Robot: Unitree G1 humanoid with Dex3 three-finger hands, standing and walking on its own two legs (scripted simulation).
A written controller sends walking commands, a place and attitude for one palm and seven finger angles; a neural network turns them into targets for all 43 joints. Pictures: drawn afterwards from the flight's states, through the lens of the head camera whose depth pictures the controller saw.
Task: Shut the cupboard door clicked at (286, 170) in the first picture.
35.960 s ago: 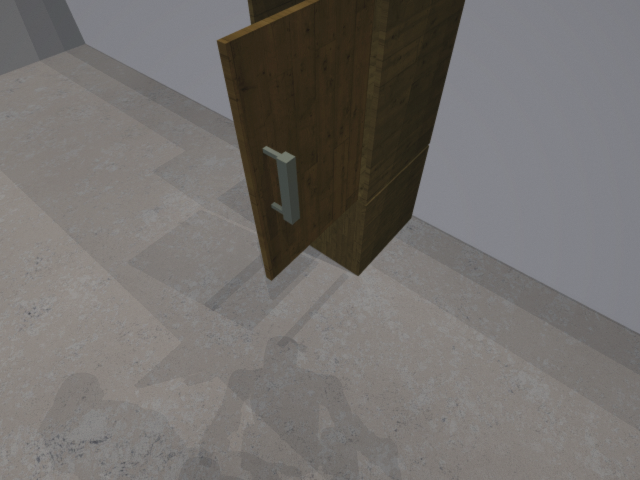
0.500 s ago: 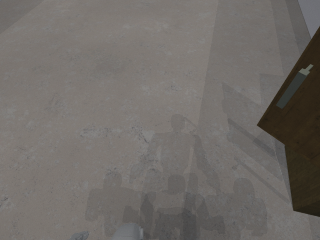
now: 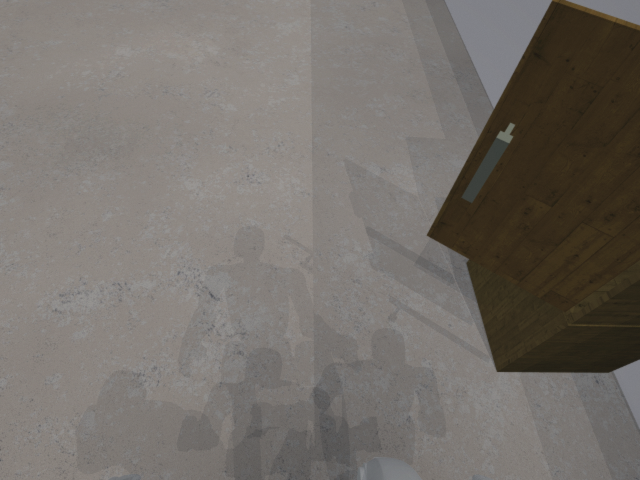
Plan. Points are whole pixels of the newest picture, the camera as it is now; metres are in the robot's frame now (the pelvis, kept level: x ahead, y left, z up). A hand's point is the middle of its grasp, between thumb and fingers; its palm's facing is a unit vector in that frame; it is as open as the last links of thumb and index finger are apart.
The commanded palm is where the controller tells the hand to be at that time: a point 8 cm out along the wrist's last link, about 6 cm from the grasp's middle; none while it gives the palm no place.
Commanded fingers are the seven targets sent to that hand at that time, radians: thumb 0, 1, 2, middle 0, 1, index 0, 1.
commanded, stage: turn to face it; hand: left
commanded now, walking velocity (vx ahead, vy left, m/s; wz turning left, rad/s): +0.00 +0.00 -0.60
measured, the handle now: (488, 163) +0.70 -0.28 -0.04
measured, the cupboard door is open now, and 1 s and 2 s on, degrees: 55 55 55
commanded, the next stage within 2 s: take the last steps up to it in 0.88 s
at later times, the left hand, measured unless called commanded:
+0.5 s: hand (254, 451) +0.17 +0.10 -0.15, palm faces -0.30 -0.92 -0.26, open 7.4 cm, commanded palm none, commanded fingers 0.00 0.90 0.90 -0.20 -0.30 -0.20 -0.30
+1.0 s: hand (240, 411) +0.22 +0.13 -0.18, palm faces -0.44 -0.87 -0.21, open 7.4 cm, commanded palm none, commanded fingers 0.00 0.90 0.90 -0.20 -0.30 -0.20 -0.30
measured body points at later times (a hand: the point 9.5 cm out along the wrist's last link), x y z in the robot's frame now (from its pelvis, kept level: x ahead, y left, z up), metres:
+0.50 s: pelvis +0.02 -0.06 +0.00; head +0.06 -0.10 +0.44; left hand +0.18 +0.15 -0.13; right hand +0.00 -0.33 -0.16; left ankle +0.06 +0.10 -0.66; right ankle -0.02 -0.14 -0.75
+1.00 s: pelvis +0.07 -0.03 +0.00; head +0.12 -0.02 +0.45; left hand +0.25 +0.18 -0.16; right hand +0.02 -0.27 -0.13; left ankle +0.10 +0.05 -0.75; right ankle -0.05 -0.14 -0.67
